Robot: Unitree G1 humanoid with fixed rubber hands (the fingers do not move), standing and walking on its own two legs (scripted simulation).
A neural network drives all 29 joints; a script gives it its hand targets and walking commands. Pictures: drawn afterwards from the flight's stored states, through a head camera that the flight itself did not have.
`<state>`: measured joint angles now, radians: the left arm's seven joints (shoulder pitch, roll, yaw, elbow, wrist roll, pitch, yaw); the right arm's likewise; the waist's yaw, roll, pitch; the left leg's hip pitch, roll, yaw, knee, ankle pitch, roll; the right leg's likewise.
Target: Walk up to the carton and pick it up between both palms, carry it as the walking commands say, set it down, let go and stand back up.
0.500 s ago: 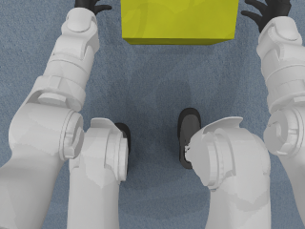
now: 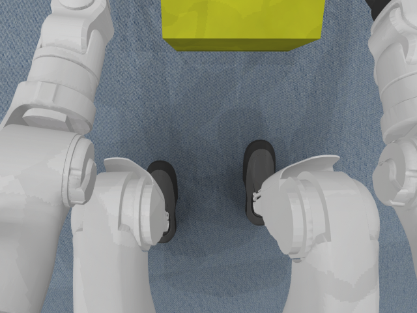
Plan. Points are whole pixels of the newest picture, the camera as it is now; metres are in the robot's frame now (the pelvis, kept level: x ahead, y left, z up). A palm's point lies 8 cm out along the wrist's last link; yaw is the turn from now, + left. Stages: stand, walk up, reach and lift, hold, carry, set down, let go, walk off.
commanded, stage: set down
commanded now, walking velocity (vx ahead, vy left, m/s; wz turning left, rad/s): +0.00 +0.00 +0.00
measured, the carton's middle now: out of the picture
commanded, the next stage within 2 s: let go in 1.30 s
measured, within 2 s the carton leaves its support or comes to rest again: neither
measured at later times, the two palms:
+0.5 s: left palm out of the picture +0.57 +0.14 -0.04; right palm out of the picture +0.53 -0.27 -0.05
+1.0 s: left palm out of the picture +0.58 +0.14 +0.11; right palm out of the picture +0.53 -0.29 +0.10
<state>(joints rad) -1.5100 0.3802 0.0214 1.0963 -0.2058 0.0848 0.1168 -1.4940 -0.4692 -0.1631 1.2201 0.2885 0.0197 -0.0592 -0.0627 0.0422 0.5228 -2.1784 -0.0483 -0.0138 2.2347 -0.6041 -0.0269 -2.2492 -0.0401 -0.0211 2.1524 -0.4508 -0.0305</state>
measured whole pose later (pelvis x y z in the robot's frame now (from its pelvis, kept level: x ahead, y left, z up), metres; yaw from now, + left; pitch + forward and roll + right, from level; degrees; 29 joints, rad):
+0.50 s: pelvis -0.01 +0.00 +0.09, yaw +0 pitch +28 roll +2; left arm -1.50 0.41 0.07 0.96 -0.19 0.23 0.14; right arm -1.47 -0.49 -0.18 1.00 0.23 0.18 -0.06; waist -0.07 0.04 0.52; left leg -1.88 -0.03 0.01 1.96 -0.56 -0.01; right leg -1.96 -0.02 0.00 1.90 -0.43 -0.02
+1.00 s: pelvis +0.00 -0.01 +0.22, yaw +0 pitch +26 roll +2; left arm -1.39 0.41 0.17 0.79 -0.14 0.32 0.07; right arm -1.36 -0.49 -0.21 0.80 0.21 0.30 -0.04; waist -0.07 0.03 0.52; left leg -1.47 -0.03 0.00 1.50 -0.48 -0.02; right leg -1.55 -0.01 0.01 1.47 -0.36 -0.02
